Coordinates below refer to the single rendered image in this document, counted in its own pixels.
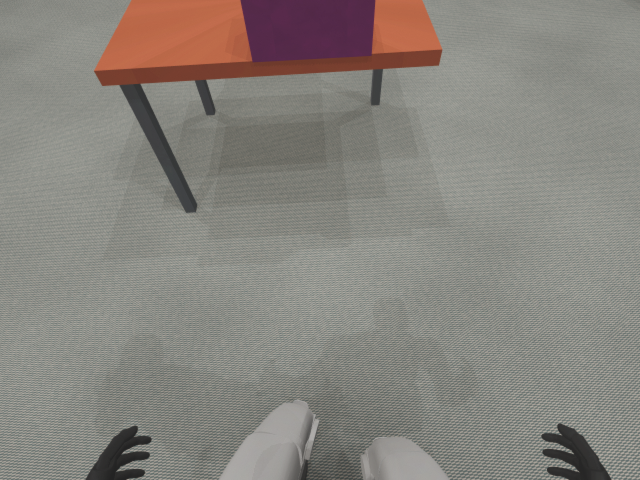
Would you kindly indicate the table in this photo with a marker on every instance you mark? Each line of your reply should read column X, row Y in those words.
column 185, row 40

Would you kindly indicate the robot right thigh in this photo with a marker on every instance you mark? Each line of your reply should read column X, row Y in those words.
column 398, row 458

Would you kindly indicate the carton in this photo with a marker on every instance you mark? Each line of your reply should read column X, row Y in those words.
column 281, row 30

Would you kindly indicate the robot left thigh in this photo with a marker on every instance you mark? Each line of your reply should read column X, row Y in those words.
column 277, row 448

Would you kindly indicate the robot right hand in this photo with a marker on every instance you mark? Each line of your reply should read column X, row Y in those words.
column 584, row 458

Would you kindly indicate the robot left hand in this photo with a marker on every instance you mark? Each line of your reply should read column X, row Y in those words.
column 111, row 459

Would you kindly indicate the robot thigh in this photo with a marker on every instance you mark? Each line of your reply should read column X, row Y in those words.
column 277, row 448
column 398, row 458

